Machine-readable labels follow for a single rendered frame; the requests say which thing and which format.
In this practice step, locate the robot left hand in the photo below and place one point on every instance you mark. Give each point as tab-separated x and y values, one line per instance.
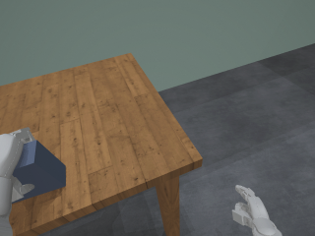
11	148

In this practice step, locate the robot right forearm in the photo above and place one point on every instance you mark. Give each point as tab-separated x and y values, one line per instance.
262	226

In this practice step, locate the robot left forearm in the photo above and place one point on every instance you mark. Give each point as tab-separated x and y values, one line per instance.
6	191

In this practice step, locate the robot right hand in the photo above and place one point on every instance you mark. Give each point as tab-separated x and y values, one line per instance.
245	213

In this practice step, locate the sponge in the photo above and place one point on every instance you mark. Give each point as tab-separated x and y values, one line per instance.
38	166

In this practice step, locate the table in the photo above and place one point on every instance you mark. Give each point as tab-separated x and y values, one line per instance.
108	125

